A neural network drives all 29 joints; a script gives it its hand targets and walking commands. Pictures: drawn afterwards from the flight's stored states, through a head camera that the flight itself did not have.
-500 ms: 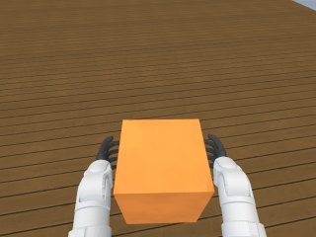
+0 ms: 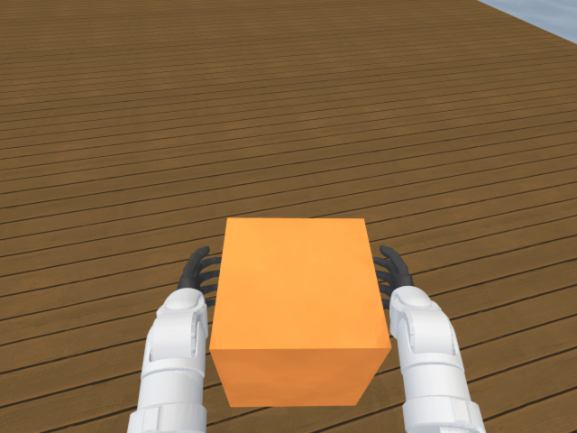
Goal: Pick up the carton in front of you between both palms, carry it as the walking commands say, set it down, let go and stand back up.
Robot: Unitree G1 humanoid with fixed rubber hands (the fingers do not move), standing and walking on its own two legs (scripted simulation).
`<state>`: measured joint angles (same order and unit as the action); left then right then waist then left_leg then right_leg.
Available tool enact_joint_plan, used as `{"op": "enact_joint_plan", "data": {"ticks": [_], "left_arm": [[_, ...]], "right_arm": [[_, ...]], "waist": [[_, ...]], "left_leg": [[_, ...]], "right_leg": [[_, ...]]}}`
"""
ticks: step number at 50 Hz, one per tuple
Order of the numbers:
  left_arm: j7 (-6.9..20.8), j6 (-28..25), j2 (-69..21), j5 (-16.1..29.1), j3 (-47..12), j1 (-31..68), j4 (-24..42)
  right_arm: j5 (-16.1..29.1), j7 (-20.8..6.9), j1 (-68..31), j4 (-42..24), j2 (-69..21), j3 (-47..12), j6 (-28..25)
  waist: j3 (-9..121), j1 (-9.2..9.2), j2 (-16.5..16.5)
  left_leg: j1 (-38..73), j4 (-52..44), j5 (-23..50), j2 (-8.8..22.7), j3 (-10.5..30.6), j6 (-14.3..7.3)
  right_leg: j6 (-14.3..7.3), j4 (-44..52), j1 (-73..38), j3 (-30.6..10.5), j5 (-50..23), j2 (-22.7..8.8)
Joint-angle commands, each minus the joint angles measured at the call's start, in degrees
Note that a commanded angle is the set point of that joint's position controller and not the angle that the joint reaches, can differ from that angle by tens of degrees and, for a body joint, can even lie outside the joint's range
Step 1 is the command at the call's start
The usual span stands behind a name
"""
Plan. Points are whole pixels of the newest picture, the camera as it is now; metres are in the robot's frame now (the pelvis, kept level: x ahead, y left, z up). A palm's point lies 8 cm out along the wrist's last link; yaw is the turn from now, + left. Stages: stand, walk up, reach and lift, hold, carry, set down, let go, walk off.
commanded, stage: set down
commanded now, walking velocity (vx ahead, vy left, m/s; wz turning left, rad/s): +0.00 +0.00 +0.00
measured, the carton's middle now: (294, 316) +0.30 +0.00 -0.04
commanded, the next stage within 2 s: none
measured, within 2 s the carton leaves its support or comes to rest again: neither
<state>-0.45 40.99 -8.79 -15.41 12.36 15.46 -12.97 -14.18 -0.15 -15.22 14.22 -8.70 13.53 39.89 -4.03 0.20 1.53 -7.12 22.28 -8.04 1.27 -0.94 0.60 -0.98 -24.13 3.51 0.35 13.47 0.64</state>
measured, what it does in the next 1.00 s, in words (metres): lowers itself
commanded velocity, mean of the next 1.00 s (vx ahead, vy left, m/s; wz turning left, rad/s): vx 0.00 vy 0.00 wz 0.00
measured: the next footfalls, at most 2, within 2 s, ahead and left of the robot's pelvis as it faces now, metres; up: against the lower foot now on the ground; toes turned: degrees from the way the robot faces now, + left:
none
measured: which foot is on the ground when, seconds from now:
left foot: down 0.00-1.00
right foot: down 0.00-1.00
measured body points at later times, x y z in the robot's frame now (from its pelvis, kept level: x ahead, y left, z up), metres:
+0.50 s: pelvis -0.04 +0.02 -0.06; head +0.14 +0.02 +0.35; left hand +0.37 +0.14 -0.13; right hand +0.36 -0.17 -0.12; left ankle +0.05 +0.12 -0.74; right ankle +0.01 -0.11 -0.74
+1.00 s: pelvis -0.04 +0.00 -0.18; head +0.22 -0.01 +0.18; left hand +0.43 +0.15 -0.28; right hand +0.43 -0.15 -0.28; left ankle +0.05 +0.12 -0.74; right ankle +0.01 -0.11 -0.74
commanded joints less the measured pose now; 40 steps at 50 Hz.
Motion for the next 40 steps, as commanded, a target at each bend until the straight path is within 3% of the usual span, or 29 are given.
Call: {"op": "enact_joint_plan", "data": {"ticks": [1,4,8,11,15,20,25,30,34,40], "left_arm": [[11.9,-3.0,-50.9,10.9,-26.0,33.7,-1.9],[12.9,-5.0,-52.9,9.5,-20.9,43.6,-10.3],[12.0,-8.0,-52.2,5.3,-10.9,51.9,-20.7],[9.9,-9.6,-46.9,0.5,-2.1,51.2,-25.2],[7.7,-14.0,-39.3,-5.1,5.7,48.1,-26.4],[6.4,-22.6,-39.5,-4.7,2.5,49.7,-25.1],[7.4,-30.3,-47.5,1.2,-11.0,56.7,-20.3],[8.5,-30.5,-51.7,7.8,-24.1,60.6,-12.2],[11.0,-27.7,-52.2,8.6,-25.3,57.8,-13.8],[13.8,-24.9,-49.5,7.0,-19.4,59.2,-19.7]], "right_arm": [[10.8,-13.3,-37.2,2.4,-48.8,-26.8,-3.7],[6.9,-14.6,-45.8,11.9,-49.0,-20.0,-6.6],[-0.1,-14.9,-52.7,23.0,-44.4,-7.6,-10.7],[-5.7,-13.5,-52.7,26.6,-38.5,1.1,-12.3],[-9.8,-12.6,-51.2,28.3,-32.2,7.1,-15.6],[-6.0,-13.1,-53.0,27.3,-32.9,1.6,-23.7],[1.1,-14.0,-58.9,24.0,-40.9,-10.6,-30.6],[7.9,-13.4,-61.5,15.9,-46.7,-24.0,-30.6],[9.0,-13.5,-59.3,16.5,-49.7,-26.2,-27.6],[7.4,-13.8,-59.7,21.7,-50.8,-21.9,-24.3]], "waist": [[10.7,-1.17,-0.9],[10.1,-0.16,-0.9],[8.6,1.23,-3.1],[7.8,1.73,-3.0],[9.8,0.37,-1.9],[20.0,-0.96,-1.8],[42.8,-0.76,-0.7],[70.3,-0.36,-1.1],[69.5,-0.99,-0.3],[60.2,-2.33,0.6]], "left_leg": [[10.3,0.6,-5.1,-6.5,4.3,-1.8],[8.6,2.3,-13.4,-6.2,4.5,-1.4],[3.3,3.1,-21.8,-5.1,7.1,-1.0],[-1.5,5.5,-21.5,-5.1,7.4,-0.9],[-7.9,9.8,-14.6,-5.6,6.1,-0.9],[-14.3,18.3,-3.0,-7.3,4.7,-0.1],[-15.0,29.4,8.1,-8.0,4.1,-0.2],[-17.1,39.2,20.0,-8.6,3.2,0.3],[-30.7,43.0,14.8,-9.2,1.9,0.8],[-48.7,47.1,5.2,-9.5,0.5,0.1]], "right_leg": [[-1.4,5.6,11.7,-6.0,5.8,2.7],[-2.8,3.5,14.6,-5.6,13.6,2.5],[-3.0,-2.6,17.4,-4.4,14.1,3.5],[-2.5,-6.4,21.7,-3.7,12.6,4.1],[-1.6,-10.5,28.9,-2.8,8.5,4.9],[-0.9,-17.7,38.3,-2.4,2.8,6.6],[0.4,-26.3,45.2,-2.2,-3.1,7.9],[1.8,-35.0,49.1,-1.8,-13.0,8.4],[2.7,-38.7,52.8,-2.1,-11.9,8.8],[3.0,-42.0,60.8,-2.4,-6.3,8.4]]}}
